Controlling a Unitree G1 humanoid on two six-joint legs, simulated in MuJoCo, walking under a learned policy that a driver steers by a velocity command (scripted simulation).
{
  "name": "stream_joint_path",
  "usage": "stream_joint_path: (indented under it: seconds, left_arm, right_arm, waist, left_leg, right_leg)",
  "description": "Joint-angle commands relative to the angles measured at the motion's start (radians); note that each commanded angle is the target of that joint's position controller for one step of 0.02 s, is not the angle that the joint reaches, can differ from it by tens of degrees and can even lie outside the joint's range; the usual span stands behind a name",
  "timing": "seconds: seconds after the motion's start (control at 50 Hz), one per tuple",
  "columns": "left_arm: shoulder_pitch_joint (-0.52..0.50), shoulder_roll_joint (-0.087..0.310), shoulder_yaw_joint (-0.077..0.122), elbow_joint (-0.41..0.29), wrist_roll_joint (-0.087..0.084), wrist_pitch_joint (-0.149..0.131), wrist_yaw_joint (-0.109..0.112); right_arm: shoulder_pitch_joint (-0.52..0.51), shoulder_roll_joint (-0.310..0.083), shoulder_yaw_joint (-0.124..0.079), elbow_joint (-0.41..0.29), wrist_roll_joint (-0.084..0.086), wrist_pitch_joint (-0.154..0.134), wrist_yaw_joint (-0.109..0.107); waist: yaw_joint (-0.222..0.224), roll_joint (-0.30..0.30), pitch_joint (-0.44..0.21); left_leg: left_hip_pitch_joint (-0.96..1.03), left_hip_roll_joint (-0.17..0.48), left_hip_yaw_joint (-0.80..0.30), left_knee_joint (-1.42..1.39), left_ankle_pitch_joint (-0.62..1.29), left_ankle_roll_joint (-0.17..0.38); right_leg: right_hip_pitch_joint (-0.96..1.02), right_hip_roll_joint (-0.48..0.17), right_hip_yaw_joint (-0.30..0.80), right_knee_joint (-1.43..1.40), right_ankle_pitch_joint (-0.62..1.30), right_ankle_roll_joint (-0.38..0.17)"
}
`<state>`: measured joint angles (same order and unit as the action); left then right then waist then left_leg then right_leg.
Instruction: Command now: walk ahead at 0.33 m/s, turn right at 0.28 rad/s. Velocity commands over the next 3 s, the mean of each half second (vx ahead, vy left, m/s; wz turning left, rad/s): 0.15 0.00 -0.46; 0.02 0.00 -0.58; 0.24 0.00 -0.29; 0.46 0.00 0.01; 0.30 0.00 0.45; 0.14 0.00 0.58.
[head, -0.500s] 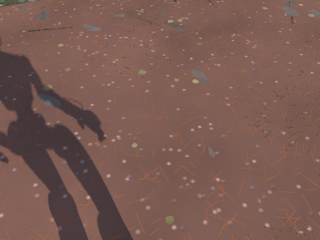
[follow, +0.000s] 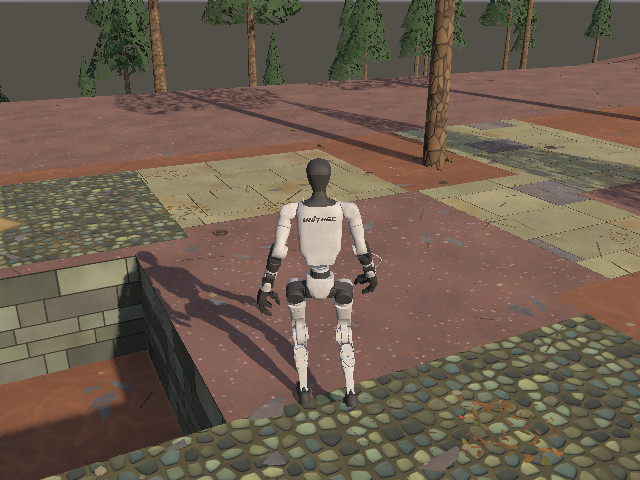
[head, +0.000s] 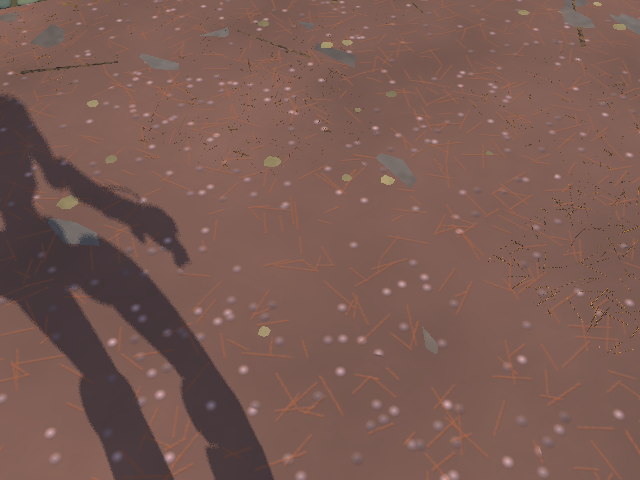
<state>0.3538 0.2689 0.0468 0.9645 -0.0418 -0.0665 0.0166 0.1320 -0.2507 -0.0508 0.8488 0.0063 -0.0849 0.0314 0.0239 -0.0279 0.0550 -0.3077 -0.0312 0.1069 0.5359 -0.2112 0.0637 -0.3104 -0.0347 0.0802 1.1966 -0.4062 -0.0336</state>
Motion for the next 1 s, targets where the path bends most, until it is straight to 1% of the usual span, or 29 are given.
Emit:
stream_joint_path:
  seconds: [0.02, 0.04, 0.08, 0.12, 0.2, 0.26, 0.34, 0.36, 0.38, 0.4, 0.42, 0.44, 0.46, 0.48, 0.5, 0.52, 0.56, 0.62, 0.7, 0.74, 0.8, 0.82, 0.84, 0.86, 0.88, 0.9, 0.92, 0.94, 1.0]
  left_arm:
    - [0.056, 0.080, 0.033, -0.041, 0.007, 0.017, 0.014]
    - [0.066, 0.073, 0.037, -0.039, 0.009, 0.032, 0.016]
    - [0.029, 0.072, 0.045, -0.071, 0.024, 0.055, 0.024]
    - [-0.038, 0.073, 0.049, -0.118, 0.031, 0.064, 0.023]
    - [-0.163, 0.042, 0.035, -0.186, 0.036, 0.069, -0.005]
    - [-0.230, 0.054, 0.037, -0.236, 0.042, 0.077, -0.027]
    - [-0.255, 0.086, 0.052, -0.295, 0.029, 0.089, -0.050]
    - [-0.214, 0.096, 0.060, -0.294, 0.028, 0.086, -0.052]
    - [-0.126, 0.133, 0.078, -0.277, 0.033, 0.079, -0.045]
    - [-0.038, 0.259, 0.115, -0.272, 0.040, 0.078, -0.022]
    - [-0.043, 0.321, 0.116, -0.288, 0.069, 0.072, -0.016]
    - [-0.044, 0.243, 0.089, -0.304, 0.059, 0.058, -0.025]
    - [-0.111, 0.230, 0.090, -0.313, 0.056, 0.050, -0.027]
    - [-0.189, 0.197, 0.084, -0.320, 0.035, 0.049, -0.022]
    - [-0.237, 0.172, 0.076, -0.326, 0.026, 0.059, -0.009]
    - [-0.253, 0.158, 0.067, -0.333, 0.033, 0.066, 0.000]
    - [-0.238, 0.174, 0.072, -0.337, 0.046, 0.072, 0.008]
    - [-0.216, 0.198, 0.082, -0.338, 0.037, 0.070, 0.016]
    - [-0.228, 0.200, 0.082, -0.346, 0.040, 0.079, 0.018]
    - [-0.236, 0.202, 0.083, -0.356, 0.041, 0.088, 0.018]
    - [-0.260, 0.198, 0.077, -0.372, 0.032, 0.105, 0.022]
    - [-0.241, 0.180, 0.071, -0.373, 0.031, 0.109, 0.024]
    - [-0.199, 0.123, 0.056, -0.375, 0.036, 0.110, 0.022]
    - [-0.215, 0.133, 0.062, -0.412, 0.022, 0.094, 0.015]
    - [-0.188, 0.220, 0.086, -0.388, 0.037, 0.079, 0.006]
    - [-0.165, 0.244, 0.100, -0.360, 0.029, 0.080, 0.000]
    - [-0.128, 0.223, 0.098, -0.327, 0.029, 0.092, 0.003]
    - [-0.126, 0.196, 0.089, -0.325, 0.034, 0.100, 0.004]
    - [-0.207, 0.131, 0.061, -0.370, 0.023, 0.106, -0.006]
  right_arm:
    - [-0.014, -0.078, -0.014, -0.022, -0.022, -0.033, 0.005]
    - [-0.010, -0.072, -0.012, -0.011, -0.028, -0.040, 0.004]
    - [-0.017, -0.100, -0.017, 0.001, -0.038, -0.042, -0.008]
    - [-0.018, -0.127, -0.024, 0.008, -0.040, -0.027, -0.033]
    - [-0.006, -0.161, -0.033, 0.013, -0.022, 0.015, -0.068]
    - [0.031, -0.187, -0.044, 0.023, -0.004, 0.042, -0.071]
    - [0.025, -0.207, -0.057, 0.007, 0.019, 0.073, -0.071]
    - [0.010, -0.206, -0.058, 0.000, 0.024, 0.078, -0.075]
    - [0.035, -0.190, -0.056, 0.004, 0.022, 0.081, -0.075]
    - [0.058, -0.162, -0.044, -0.019, -0.012, 0.075, -0.072]
    - [0.037, -0.090, -0.019, -0.069, -0.044, 0.067, -0.065]
    - [0.003, -0.131, -0.028, -0.053, -0.028, 0.064, -0.051]
    - [-0.012, -0.145, -0.031, -0.075, 0.012, 0.063, -0.048]
    - [-0.026, -0.161, -0.038, -0.053, 0.012, 0.067, -0.060]
    - [-0.049, -0.173, -0.045, -0.056, -0.002, 0.072, -0.073]
    - [-0.043, -0.163, -0.045, -0.049, -0.005, 0.079, -0.076]
    - [-0.016, -0.138, -0.040, -0.047, -0.008, 0.080, -0.076]
    - [-0.037, -0.121, -0.029, -0.055, -0.004, 0.084, -0.079]
    - [-0.056, -0.140, -0.031, -0.065, 0.002, 0.082, -0.073]
    - [-0.057, -0.150, -0.033, -0.072, 0.013, 0.071, -0.062]
    - [0.018, -0.149, -0.037, -0.057, 0.011, 0.056, -0.043]
    - [0.054, -0.181, -0.047, -0.048, 0.002, 0.055, -0.043]
    - [0.080, -0.251, -0.062, -0.052, -0.020, 0.062, -0.049]
    - [0.047, -0.310, -0.073, -0.059, -0.057, 0.070, -0.046]
    - [-0.009, -0.249, -0.059, -0.100, -0.061, 0.066, -0.051]
    - [-0.062, -0.198, -0.045, -0.118, -0.047, 0.067, -0.059]
    - [-0.093, -0.176, -0.039, -0.131, -0.030, 0.067, -0.063]
    - [-0.090, -0.167, -0.035, -0.132, -0.013, 0.068, -0.066]
    - [-0.011, -0.182, -0.035, -0.120, -0.018, 0.082, -0.076]
  waist:
    - [0.004, 0.101, -0.009]
    - [0.013, 0.102, -0.014]
    - [0.026, 0.096, -0.007]
    - [0.026, 0.085, -0.011]
    - [-0.019, 0.083, -0.033]
    - [-0.047, 0.070, -0.047]
    - [-0.036, 0.107, -0.055]
    - [-0.006, 0.103, -0.077]
    - [0.034, 0.057, -0.128]
    - [0.048, -0.135, -0.219]
    - [0.003, -0.289, -0.308]
    - [0.045, -0.106, -0.381]
    - [0.021, -0.105, -0.326]
    - [-0.004, -0.014, -0.220]
    - [-0.018, -0.013, -0.174]
    - [-0.036, -0.047, -0.161]
    - [-0.043, -0.066, -0.170]
    - [-0.024, -0.084, -0.184]
    - [-0.009, -0.132, -0.168]
    - [-0.006, -0.147, -0.159]
    - [-0.045, -0.144, -0.160]
    - [-0.049, -0.112, -0.163]
    - [-0.024, 0.074, -0.185]
    - [-0.002, 0.355, -0.127]
    - [0.001, 0.258, -0.123]
    - [0.022, 0.183, -0.112]
    - [0.031, 0.149, -0.102]
    - [0.015, 0.149, -0.088]
    - [-0.040, 0.170, -0.078]
  left_leg:
    - [0.094, 0.286, -0.258, -0.369, 0.252, 0.115]
    - [0.070, 0.274, -0.197, -0.368, 0.377, 0.119]
    - [0.059, 0.273, -0.105, -0.368, 0.534, 0.137]
    - [0.075, 0.279, -0.053, -0.364, 0.558, 0.145]
    - [0.142, 0.276, 0.027, -0.337, 0.533, 0.144]
    - [0.235, 0.310, 0.035, -0.283, 0.533, 0.147]
    - [0.307, 0.344, 0.027, -0.136, 0.590, 0.108]
    - [0.304, 0.325, 0.050, -0.045, 0.639, 0.079]
    - [0.261, 0.269, 0.086, 0.114, 0.629, 0.027]
    - [0.037, 0.182, 0.114, 0.400, 0.314, -0.058]
    - [-0.274, -0.019, 0.026, 0.684, -0.498, -0.123]
    - [-0.287, 0.013, -0.180, 0.795, -0.522, -0.118]
    - [-0.338, 0.026, -0.186, 0.781, -0.435, -0.105]
    - [-0.343, 0.065, -0.186, 0.704, -0.345, -0.104]
    - [-0.328, 0.078, -0.185, 0.625, -0.272, -0.110]
    - [-0.260, 0.064, -0.166, 0.594, -0.233, -0.119]
    - [-0.211, 0.035, -0.160, 0.492, -0.186, -0.136]
    - [-0.173, 0.025, -0.180, 0.345, -0.150, -0.153]
    - [-0.118, 0.008, -0.199, 0.223, -0.125, -0.145]
    - [-0.099, 0.000, -0.201, 0.145, -0.131, -0.130]
    - [0.029, -0.003, -0.173, -0.091, -0.025, -0.093]
    - [0.127, 0.054, -0.197, -0.182, 0.035, -0.065]
    - [0.248, 0.262, -0.377, -0.237, 0.054, 0.013]
    - [0.189, 0.417, -0.621, -0.292, 0.180, 0.175]
    - [0.155, 0.447, -0.603, -0.278, 0.212, 0.222]
    - [0.140, 0.386, -0.483, -0.250, 0.238, 0.181]
    - [0.153, 0.321, -0.387, -0.228, 0.231, 0.133]
    - [0.172, 0.302, -0.346, -0.219, 0.251, 0.124]
    - [0.232, 0.284, -0.253, -0.224, 0.304, 0.140]
  right_leg:
    - [-0.158, -0.089, 0.046, 0.025, 0.094, 0.002]
    - [-0.131, -0.082, 0.035, 0.008, 0.094, 0.010]
    - [-0.162, -0.070, 0.021, -0.036, 0.129, 0.029]
    - [-0.209, -0.077, 0.012, -0.136, 0.204, 0.050]
    - [-0.202, -0.082, -0.056, -0.362, 0.314, 0.065]
    - [-0.207, -0.067, -0.089, -0.464, 0.287, 0.058]
    - [-0.180, -0.025, -0.129, -0.561, 0.142, 0.012]
    - [-0.111, 0.005, -0.149, -0.639, 0.177, -0.011]
    - [0.037, 0.038, -0.142, -0.752, 0.345, -0.047]
    - [0.293, -0.119, 0.113, -0.766, 0.817, -0.133]
    - [0.464, -0.350, 0.510, -0.771, 1.042, -0.369]
    - [0.468, -0.343, 0.459, -0.762, 1.097, -0.393]
    - [0.380, -0.320, 0.398, -0.814, 0.865, -0.373]
    - [0.285, -0.240, 0.309, -0.844, 0.672, -0.287]
    - [0.209, -0.199, 0.267, -0.859, 0.561, -0.238]
    - [0.132, -0.155, 0.222, -0.867, 0.550, -0.219]
    - [0.105, -0.131, 0.213, -0.873, 0.543, -0.215]
    - [0.096, -0.131, 0.245, -0.870, 0.459, -0.215]
    - [0.060, -0.120, 0.326, -0.881, 0.277, -0.195]
    - [0.076, -0.120, 0.379, -0.869, 0.257, -0.180]
    - [0.062, -0.084, 0.400, -0.808, 0.296, -0.138]
    - [0.000, -0.045, 0.370, -0.764, 0.226, -0.097]
    - [-0.136, 0.049, 0.253, -0.562, -0.010, -0.041]
    - [-0.319, 0.196, 0.060, -0.339, -0.213, 0.011]
    - [-0.316, 0.120, 0.097, -0.132, -0.192, 0.042]
    - [-0.308, 0.114, 0.086, -0.051, -0.127, 0.055]
    - [-0.313, 0.102, 0.067, -0.007, -0.074, 0.079]
    - [-0.344, 0.092, 0.059, 0.039, -0.028, 0.099]
    - [-0.375, 0.058, -0.016, -0.051, 0.033, 0.129]
